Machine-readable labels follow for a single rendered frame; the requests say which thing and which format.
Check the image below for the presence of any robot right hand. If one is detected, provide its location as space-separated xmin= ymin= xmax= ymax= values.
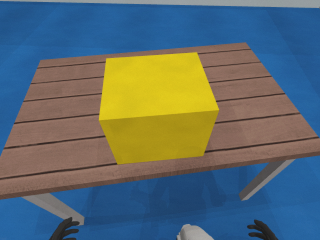
xmin=247 ymin=219 xmax=278 ymax=240

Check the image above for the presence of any robot right shin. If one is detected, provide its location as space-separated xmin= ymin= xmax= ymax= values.
xmin=181 ymin=224 xmax=191 ymax=230

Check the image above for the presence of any carton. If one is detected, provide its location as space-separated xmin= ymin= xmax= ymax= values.
xmin=99 ymin=52 xmax=219 ymax=165

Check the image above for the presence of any robot left hand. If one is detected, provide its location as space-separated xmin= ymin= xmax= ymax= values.
xmin=49 ymin=217 xmax=80 ymax=240

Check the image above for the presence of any robot right thigh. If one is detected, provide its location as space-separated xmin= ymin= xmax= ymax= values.
xmin=176 ymin=225 xmax=214 ymax=240

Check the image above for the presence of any table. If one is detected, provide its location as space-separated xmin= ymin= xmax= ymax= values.
xmin=0 ymin=42 xmax=320 ymax=226

